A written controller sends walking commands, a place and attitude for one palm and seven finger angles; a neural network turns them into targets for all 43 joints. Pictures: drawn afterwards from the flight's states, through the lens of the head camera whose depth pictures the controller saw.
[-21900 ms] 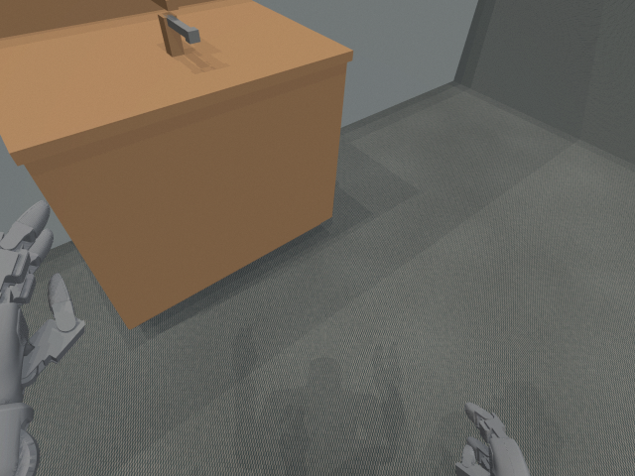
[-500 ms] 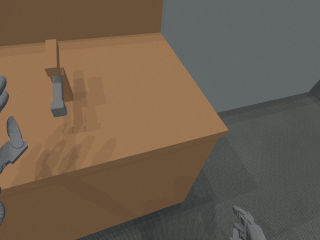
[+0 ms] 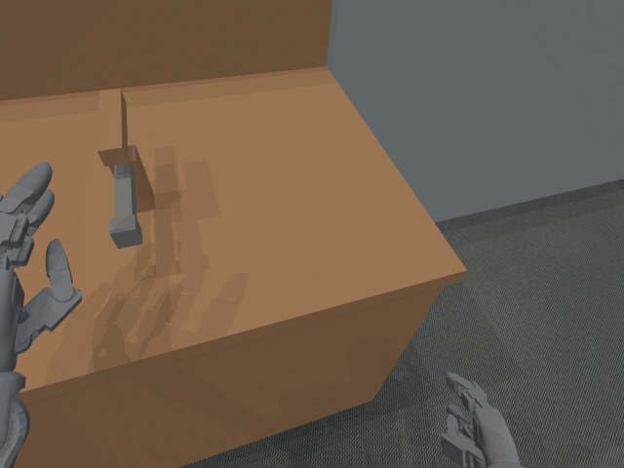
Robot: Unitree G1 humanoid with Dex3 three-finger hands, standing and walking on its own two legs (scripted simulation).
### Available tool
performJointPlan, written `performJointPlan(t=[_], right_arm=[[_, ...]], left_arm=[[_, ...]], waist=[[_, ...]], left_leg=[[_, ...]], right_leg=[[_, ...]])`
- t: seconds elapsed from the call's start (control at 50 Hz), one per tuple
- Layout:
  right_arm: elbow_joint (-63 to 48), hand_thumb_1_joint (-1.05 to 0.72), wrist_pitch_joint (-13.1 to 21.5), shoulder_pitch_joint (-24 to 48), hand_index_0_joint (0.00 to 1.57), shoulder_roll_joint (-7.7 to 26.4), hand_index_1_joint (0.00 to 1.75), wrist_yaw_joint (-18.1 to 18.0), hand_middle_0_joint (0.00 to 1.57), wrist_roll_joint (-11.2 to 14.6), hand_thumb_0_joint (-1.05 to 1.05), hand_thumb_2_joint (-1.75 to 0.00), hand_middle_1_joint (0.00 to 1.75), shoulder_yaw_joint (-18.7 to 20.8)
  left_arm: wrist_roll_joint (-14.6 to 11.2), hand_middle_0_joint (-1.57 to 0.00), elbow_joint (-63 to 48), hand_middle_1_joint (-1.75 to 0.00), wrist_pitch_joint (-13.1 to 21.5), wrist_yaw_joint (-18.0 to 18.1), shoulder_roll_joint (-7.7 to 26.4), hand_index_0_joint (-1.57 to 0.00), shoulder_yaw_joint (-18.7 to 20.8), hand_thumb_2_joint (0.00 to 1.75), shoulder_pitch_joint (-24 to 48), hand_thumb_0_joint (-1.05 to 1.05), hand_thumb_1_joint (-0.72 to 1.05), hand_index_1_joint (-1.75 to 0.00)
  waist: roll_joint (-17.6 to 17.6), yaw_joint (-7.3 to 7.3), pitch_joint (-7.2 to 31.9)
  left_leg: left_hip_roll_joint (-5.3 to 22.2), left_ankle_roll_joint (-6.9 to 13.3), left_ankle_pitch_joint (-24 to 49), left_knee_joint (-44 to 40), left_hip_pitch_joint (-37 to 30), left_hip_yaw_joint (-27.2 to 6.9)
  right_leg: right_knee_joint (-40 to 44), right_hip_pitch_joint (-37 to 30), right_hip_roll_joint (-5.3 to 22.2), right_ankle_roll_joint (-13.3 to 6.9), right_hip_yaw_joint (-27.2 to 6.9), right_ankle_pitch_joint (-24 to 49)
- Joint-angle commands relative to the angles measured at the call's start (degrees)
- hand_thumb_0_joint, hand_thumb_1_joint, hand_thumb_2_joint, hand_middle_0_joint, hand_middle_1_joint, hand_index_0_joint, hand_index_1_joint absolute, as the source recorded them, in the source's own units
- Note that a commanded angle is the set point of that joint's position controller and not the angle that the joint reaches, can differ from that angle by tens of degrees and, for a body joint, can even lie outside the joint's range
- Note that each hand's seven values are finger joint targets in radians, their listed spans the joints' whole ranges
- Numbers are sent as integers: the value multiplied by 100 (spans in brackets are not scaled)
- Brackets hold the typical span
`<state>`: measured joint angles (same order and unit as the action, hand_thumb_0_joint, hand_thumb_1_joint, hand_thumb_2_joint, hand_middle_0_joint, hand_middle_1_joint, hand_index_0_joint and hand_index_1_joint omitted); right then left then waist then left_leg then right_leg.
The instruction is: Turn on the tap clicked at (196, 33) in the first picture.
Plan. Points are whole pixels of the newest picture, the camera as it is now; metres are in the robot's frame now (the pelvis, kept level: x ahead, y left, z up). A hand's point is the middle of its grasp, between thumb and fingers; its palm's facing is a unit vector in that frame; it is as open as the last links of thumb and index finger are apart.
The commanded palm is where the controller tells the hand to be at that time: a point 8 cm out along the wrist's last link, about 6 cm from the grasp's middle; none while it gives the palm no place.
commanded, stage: come to a stop and stand still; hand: left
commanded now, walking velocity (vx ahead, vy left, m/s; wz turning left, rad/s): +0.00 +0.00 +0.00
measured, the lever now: (126, 231) +0.34 +0.26 +0.11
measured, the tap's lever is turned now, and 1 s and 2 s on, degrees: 0 0 0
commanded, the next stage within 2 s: look again from close up in 0.68 s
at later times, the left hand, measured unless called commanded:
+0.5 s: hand (133, 308) +0.22 +0.19 +0.16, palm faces +0.37 -0.85 -0.37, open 7.4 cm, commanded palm +0.16 +0.23 +0.18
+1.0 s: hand (125, 299) +0.23 +0.21 +0.16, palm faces +0.37 -0.85 -0.37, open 7.4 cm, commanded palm +0.17 +0.24 +0.18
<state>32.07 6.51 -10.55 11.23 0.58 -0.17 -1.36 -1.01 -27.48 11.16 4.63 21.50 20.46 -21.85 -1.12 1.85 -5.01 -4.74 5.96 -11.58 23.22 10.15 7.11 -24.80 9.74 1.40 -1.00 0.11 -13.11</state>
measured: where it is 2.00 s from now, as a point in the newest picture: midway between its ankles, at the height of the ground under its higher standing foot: outside the picture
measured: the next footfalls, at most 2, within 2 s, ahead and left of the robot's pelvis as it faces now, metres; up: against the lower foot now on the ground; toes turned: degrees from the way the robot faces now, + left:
none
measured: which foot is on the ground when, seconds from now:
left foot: down 0.00-1.00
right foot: down 0.00-1.00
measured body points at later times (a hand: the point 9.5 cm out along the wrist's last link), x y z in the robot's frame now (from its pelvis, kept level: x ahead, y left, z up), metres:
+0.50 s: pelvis +0.00 -0.05 +0.00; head +0.01 -0.04 +0.45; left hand +0.19 +0.24 +0.18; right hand +0.18 -0.28 -0.07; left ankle +0.02 +0.02 -0.74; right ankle +0.01 -0.15 -0.74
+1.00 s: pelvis +0.01 -0.04 +0.00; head +0.02 -0.03 +0.45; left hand +0.20 +0.25 +0.18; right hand +0.19 -0.26 -0.07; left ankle +0.02 +0.02 -0.74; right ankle +0.01 -0.15 -0.74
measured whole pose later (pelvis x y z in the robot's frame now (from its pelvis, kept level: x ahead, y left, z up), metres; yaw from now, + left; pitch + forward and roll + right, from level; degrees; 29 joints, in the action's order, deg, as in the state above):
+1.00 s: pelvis +0.01 -0.04 +0.00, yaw +0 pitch -1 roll -1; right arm 33.0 5.1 -10.9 11.6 -2.3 0.9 -1.4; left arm -2.7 -25.7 8.9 6.0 20.8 19.0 -24.5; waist -0.6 1.1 -2.2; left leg -1.4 4.2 -12.7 24.5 11.3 5.6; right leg -21.8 8.9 -1.9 -1.1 1.4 -12.0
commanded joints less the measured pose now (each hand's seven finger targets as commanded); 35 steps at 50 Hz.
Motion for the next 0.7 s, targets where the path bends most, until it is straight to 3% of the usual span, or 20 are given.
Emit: performJointPlan(t=[0.0,0.08,0.1,0.12,0.18,0.24,0.28,0.3,0.36,0.38,0.4,0.48,0.5,0.58,0.6,0.68], right_arm=[[-873,-90,156,358,20,800,30,-86,20,86,0,-90,30,331],[-928,-90,129,492,20,788,30,-145,20,143,0,-90,30,336],[-910,-90,111,484,20,782,30,-156,20,104,0,-90,30,306],[-942,-90,127,464,20,769,30,-168,20,127,0,-90,30,335],[-911,-90,160,539,20,763,30,-212,20,138,0,-90,30,306],[-882,-90,193,479,20,770,30,-230,20,106,0,-90,30,305],[-851,-90,206,545,20,745,30,-253,20,129,0,-90,30,296],[-824,-90,201,482,20,764,30,-256,20,86,0,-90,30,278],[-842,-90,224,461,20,744,30,-274,20,114,0,-90,30,311],[-820,-90,222,532,20,745,30,-284,20,134,0,-90,30,300],[-813,-90,206,490,20,751,30,-286,20,89,0,-90,30,281],[-828,-90,215,548,20,741,30,-300,20,141,0,-90,30,298],[-819,-90,196,500,20,750,30,-304,20,102,0,-90,30,281],[-817,-90,206,549,20,745,30,-308,20,157,0,-90,30,301],[-807,-90,188,490,20,779,30,-314,20,109,0,-90,30,294],[-806,-90,189,521,20,747,30,-328,20,150,0,-90,30,303]], left_arm=[[-100,-20,-886,-30,265,125,824,-20,562,90,169,0,90,-30],[-93,-20,-1226,-30,280,163,1003,-20,639,90,373,0,90,-30],[-124,-20,-1049,-30,288,156,827,-20,490,90,311,0,90,-30],[-119,-20,-1115,-30,294,169,887,-20,510,90,363,0,90,-30],[-95,-20,-1157,-30,300,221,985,-20,583,90,461,0,90,-30],[-128,-20,-940,-30,308,208,842,-20,441,90,435,0,90,-30],[-104,-20,-1000,-30,295,237,956,-20,527,90,493,0,90,-30],[-133,-20,-832,-30,311,222,778,-20,392,90,443,0,90,-30],[-161,-20,-817,-30,293,224,855,-20,449,90,424,0,90,-30],[-136,-20,-901,-30,279,250,974,-20,561,90,409,0,90,-30],[-168,-20,-772,-30,289,237,830,-20,460,90,306,0,90,-30],[-175,-20,-924,-30,247,246,1016,-20,609,90,220,0,90,-30],[-203,-20,-804,-30,251,233,836,-20,468,90,143,0,90,-30],[-196,-20,-924,-30,216,248,1000,-20,589,90,167,0,90,-30],[-207,-20,-851,-30,229,239,848,-20,464,90,134,0,90,-30],[-202,-20,-958,-30,187,264,1044,-20,638,90,120,0,90,-30]], waist=[[374,-54,1200],[585,-58,1180],[563,-52,1089],[625,-52,1077],[560,-54,1009],[378,-59,886],[492,-71,870],[331,-68,877],[259,-80,910],[307,-71,969],[140,-63,1017],[295,-59,1059],[190,-61,1057],[307,-54,1031],[214,-67,1025],[273,-47,1106]], left_leg=[[1247,-1179,2411,-243,-836,-1013],[1178,-1037,1417,-419,-547,-1018],[1196,-951,950,-513,-341,-1056],[1211,-883,623,-548,-257,-1081],[1131,-750,214,-537,-131,-1079],[1032,-556,-226,-395,-1,-1022],[996,-537,-208,-334,-97,-1020],[984,-501,-265,-314,-32,-1030],[947,-454,-228,-202,-63,-989],[949,-460,-56,-179,-142,-991],[957,-440,19,-164,-122,-990],[978,-433,254,-154,-227,-968],[977,-413,278,-152,-176,-973],[996,-422,329,-161,-205,-978],[999,-404,358,-171,-181,-994],[1025,-407,527,-167,-275,-993]], right_leg=[[213,122,-17,-150,151,613],[46,-19,72,-149,-45,762],[106,-27,68,-120,-44,614],[157,-116,101,-123,-107,602],[250,-109,155,-136,-253,640],[561,29,254,-179,-544,501],[647,164,297,-208,-658,428],[700,161,295,-207,-648,342],[827,171,372,-206,-810,346],[786,181,374,-213,-778,419],[783,138,366,-200,-731,470],[730,127,385,-169,-731,713],[735,99,369,-161,-708,730],[716,106,380,-146,-699,773],[711,94,352,-151,-693,798],[651,15,369,-128,-665,985]])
